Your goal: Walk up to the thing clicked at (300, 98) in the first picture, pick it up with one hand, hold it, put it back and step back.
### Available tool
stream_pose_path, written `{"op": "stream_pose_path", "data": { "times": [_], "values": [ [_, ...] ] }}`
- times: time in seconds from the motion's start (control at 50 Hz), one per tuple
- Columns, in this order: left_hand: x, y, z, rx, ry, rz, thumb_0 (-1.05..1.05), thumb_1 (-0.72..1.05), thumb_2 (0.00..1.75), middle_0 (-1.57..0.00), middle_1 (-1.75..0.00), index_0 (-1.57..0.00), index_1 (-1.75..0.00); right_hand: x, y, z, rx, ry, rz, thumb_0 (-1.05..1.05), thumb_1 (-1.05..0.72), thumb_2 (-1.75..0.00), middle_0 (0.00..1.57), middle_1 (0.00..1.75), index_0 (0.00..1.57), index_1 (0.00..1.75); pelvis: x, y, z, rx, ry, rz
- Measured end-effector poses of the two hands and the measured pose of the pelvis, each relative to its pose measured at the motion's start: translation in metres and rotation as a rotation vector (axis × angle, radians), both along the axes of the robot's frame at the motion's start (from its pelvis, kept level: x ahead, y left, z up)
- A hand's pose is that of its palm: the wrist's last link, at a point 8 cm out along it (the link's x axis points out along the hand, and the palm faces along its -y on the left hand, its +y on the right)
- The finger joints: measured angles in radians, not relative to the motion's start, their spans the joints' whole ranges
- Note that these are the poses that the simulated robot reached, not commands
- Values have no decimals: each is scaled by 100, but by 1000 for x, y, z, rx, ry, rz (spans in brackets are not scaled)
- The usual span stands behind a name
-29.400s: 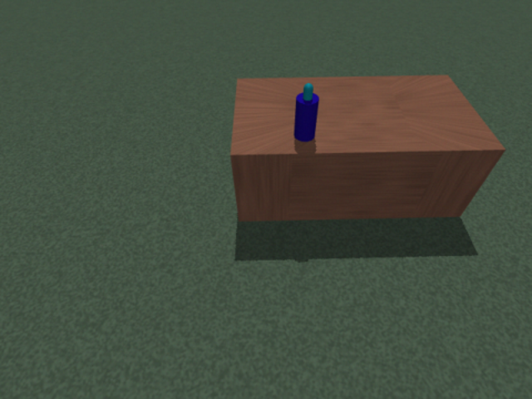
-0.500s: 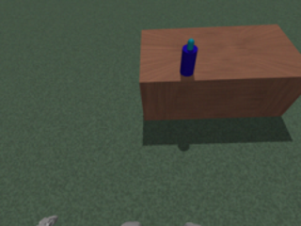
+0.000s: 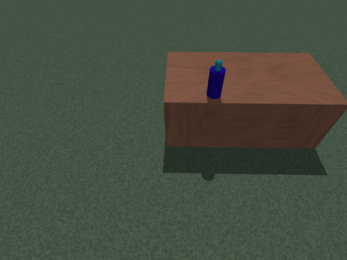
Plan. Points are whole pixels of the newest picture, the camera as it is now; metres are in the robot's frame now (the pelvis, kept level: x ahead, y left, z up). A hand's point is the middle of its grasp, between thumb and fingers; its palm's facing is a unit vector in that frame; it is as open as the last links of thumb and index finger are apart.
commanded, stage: step back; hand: right
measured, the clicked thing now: (216, 78) +1.09 -0.18 -0.23
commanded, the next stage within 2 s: stand in 0.72 s
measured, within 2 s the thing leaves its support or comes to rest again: neither
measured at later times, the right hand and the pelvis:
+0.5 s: hand out of the picture +0.10 -0.25 -0.16, palm faces +0.03 +0.93 -0.35, open 7.4 cm; pelvis +0.05 +0.02 -0.01, yaw -1 degrees
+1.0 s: hand out of the picture +0.16 -0.23 -0.13, palm faces +0.03 +0.94 -0.34, open 7.4 cm; pelvis +0.08 +0.02 +0.01, yaw -2 degrees
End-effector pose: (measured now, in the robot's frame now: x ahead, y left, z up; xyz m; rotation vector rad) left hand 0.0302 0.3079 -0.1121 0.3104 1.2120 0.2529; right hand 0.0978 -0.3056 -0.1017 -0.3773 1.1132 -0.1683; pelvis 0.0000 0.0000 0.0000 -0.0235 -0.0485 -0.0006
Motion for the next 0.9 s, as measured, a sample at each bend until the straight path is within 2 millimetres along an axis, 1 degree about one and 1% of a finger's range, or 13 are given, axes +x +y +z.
{"op": "stream_pose_path", "data": {
  "times": [0.08, 0.16, 0.22, 0.3, 0.4, 0.48, 0.54, 0.6, 0.68, 0.74, 0.78, 0.84, 0.9],
  "values": [
    [-8, 14, 1, 14, 8, 22, 1, 90, 89, -21, -30, -21, -30, 2, 4, -4, 1, 24, 14, 1, -90, -90, 21, 30, 21, 30, 4, 9, -2, -1, 5, 24],
    [-2, 34, -6, 18, 36, 12, 1, 90, 90, -21, -30, -21, -30, 3, 19, -7, -1, 40, -3, 1, -90, -90, 20, 30, 21, 30, 10, 23, -6, 28, 1, 17],
    [13, 40, -7, 16, 60, -13, 1, 90, 90, -21, -30, -20, -30, -1, 30, -4, 13, 29, -29, 1, -90, -90, 20, 30, 21, 30, 17, 29, -4, 23, 13, 0],
    [44, 43, -2, 19, 36, -55, 1, 90, 90, -21, -30, -20, -30, -10, 35, 2, 16, 51, -66, 1, -90, -90, 21, 30, 21, 30, 28, 29, 3, 15, 17, -13],
    [85, 36, 3, 25, -17, -86, 1, 90, 90, -21, -30, -20, -30, -16, 27, -4, 11, 99, -100, 1, -90, -90, 21, 30, 21, 30, 40, 24, 2, 17, 16, -18],
    [110, 22, 2, 42, -57, -94, 1, 90, 90, -21, -30, -20, -30, -7, 16, -20, 20, 114, -128, 1, -90, -90, 21, 30, 21, 30, 48, 16, -6, 4, 3, -22],
    [124, 12, 4, 32, -74, -106, 1, 90, 90, -21, -30, -20, -30, 6, 17, -25, 32, 109, -132, 1, -90, -90, 21, 30, 21, 30, 55, 14, -6, 10, 9, -26],
    [141, 6, 4, 15, -88, -113, 1, 90, 90, -21, -30, -21, -30, 16, 21, -26, 42, 94, -124, 1, -90, -90, 20, 30, 21, 30, 60, 16, -6, 17, 16, -21],
    [162, 0, 6, -16, -125, -112, 1, 90, 90, -21, -30, -21, -30, 24, 28, -20, 47, 103, -116, 1, -90, -90, 20, 30, 21, 30, 67, 18, 0, 24, 20, -25],
    [173, -1, 7, -31, -137, -114, 1, 90, 90, -21, -30, -21, -30, 32, 31, -14, 45, 102, -110, 1, -90, -90, 21, 30, 21, 30, 70, 19, 3, 24, 20, -27],
    [176, -2, 7, -41, -132, -113, 1, 90, 90, -21, -30, -21, -30, 37, 33, -9, 44, 90, -108, 1, -90, -90, 21, 30, 21, 30, 73, 20, 6, 25, 19, -28],
    [175, -2, 6, -52, -114, -112, 1, 90, 90, -21, -30, -21, -30, 44, 32, -3, 39, 72, -108, 1, -90, -90, 21, 30, 21, 30, 76, 21, 9, 26, 16, -29],
    [170, -2, 6, -53, -91, -112, 1, 90, 90, -21, -30, -21, -30, 51, 31, 1, 35, 55, -109, 1, -90, -90, 21, 30, 21, 30, 77, 22, 12, 27, 11, -30]
  ]
}}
